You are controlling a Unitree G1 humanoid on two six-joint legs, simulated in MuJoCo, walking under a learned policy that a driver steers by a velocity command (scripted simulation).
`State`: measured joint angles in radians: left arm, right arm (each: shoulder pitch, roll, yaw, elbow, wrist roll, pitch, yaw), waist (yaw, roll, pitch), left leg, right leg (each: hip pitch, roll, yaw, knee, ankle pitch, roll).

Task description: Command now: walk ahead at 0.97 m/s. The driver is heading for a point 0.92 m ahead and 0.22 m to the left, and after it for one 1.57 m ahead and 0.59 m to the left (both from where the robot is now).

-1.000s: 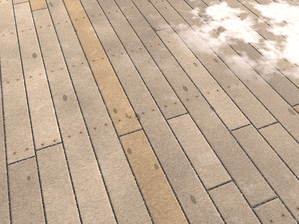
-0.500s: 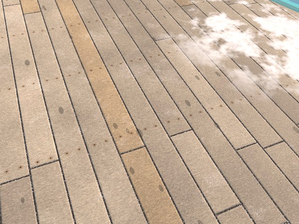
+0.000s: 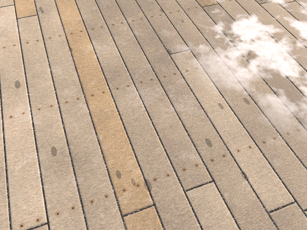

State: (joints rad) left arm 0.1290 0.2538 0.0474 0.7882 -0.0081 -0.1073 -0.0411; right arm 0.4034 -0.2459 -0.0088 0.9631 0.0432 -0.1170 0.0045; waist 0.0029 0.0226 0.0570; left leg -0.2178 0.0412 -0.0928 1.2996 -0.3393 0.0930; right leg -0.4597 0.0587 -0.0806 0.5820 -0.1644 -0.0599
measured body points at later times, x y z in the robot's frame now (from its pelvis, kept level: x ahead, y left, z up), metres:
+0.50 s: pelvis +0.46 +0.07 +0.00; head +0.50 +0.07 +0.45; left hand +0.51 +0.34 -0.13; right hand +0.58 -0.20 -0.11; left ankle +0.56 +0.16 -0.72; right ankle +0.27 -0.09 -0.59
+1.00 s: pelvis +0.90 +0.02 +0.01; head +0.95 +0.02 +0.45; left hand +1.03 +0.31 -0.08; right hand +1.01 -0.25 -0.12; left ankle +0.73 +0.13 -0.60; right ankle +1.02 -0.09 -0.72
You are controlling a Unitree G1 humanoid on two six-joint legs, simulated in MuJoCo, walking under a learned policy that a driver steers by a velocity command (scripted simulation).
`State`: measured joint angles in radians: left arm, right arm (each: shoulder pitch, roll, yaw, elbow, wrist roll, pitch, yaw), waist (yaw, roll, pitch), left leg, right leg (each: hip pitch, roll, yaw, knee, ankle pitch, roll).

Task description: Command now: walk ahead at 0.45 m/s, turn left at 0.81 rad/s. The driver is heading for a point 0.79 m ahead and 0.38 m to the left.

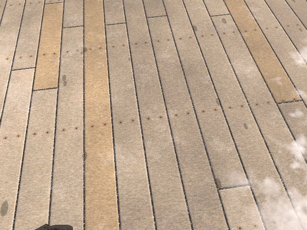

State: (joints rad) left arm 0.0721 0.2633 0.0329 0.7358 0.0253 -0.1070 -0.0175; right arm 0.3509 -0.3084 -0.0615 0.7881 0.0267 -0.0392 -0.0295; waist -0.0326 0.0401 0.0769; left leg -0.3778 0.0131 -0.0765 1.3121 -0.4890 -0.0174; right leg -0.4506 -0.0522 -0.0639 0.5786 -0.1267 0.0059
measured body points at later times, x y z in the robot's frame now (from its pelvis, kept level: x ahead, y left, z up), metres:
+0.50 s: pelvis +0.18 +0.01 +0.01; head +0.23 +0.06 +0.46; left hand +0.28 +0.34 -0.09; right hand +0.43 -0.20 -0.07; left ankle +0.25 +0.11 -0.72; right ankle +0.28 -0.14 -0.66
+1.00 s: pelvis +0.26 -0.04 +0.02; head +0.29 +0.00 +0.47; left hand +0.12 +0.25 -0.08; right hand +0.60 -0.09 -0.06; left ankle +0.15 +0.07 -0.65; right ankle +0.37 -0.09 -0.72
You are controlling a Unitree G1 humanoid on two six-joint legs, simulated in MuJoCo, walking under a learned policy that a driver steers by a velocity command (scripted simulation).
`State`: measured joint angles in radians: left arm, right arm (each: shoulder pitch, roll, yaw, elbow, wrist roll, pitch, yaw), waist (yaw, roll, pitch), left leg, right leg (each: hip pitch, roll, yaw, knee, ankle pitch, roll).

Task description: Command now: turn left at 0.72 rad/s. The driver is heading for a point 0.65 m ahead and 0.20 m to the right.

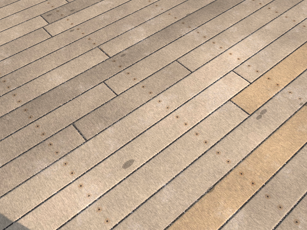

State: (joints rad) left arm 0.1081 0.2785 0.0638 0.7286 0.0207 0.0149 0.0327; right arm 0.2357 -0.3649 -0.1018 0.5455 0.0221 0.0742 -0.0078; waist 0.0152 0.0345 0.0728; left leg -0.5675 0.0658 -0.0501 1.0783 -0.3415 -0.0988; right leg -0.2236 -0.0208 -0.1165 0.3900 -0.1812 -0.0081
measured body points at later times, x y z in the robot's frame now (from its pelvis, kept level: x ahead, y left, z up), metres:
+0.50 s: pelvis +0.02 +0.05 +0.00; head +0.03 +0.06 +0.45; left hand +0.09 +0.35 -0.12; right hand +0.22 -0.18 -0.08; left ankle +0.00 +0.15 -0.74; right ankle +0.02 -0.08 -0.71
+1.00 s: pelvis +0.25 +0.01 -0.01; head +0.28 -0.03 +0.43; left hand +0.25 +0.29 -0.12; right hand +0.48 -0.26 -0.06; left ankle +0.46 +0.13 -0.71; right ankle +0.03 -0.07 -0.74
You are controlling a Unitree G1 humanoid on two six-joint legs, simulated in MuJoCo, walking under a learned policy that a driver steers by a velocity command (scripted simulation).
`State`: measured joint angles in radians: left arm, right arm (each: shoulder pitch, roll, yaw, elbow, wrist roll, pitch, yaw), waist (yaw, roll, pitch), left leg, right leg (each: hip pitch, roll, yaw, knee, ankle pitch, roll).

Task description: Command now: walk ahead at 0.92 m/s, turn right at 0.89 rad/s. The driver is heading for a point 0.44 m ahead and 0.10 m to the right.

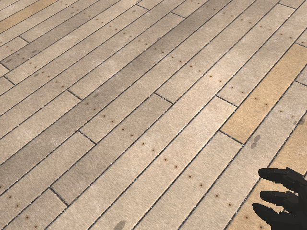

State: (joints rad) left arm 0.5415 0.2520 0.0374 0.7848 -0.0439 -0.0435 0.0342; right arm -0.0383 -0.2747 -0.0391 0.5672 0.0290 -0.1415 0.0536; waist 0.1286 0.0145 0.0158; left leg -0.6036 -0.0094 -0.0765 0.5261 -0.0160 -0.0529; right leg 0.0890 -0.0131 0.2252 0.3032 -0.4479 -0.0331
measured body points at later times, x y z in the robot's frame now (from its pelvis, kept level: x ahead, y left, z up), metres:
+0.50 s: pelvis +0.38 -0.08 -0.04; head +0.41 -0.11 +0.41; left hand +0.70 +0.05 -0.08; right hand +0.27 -0.35 -0.17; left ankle +0.21 +0.17 -0.68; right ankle +0.51 -0.21 -0.74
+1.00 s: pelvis +0.55 -0.12 +0.00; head +0.56 -0.11 +0.45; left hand +0.79 +0.05 -0.11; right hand +0.56 -0.41 -0.10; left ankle +0.65 -0.02 -0.73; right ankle +0.50 -0.21 -0.73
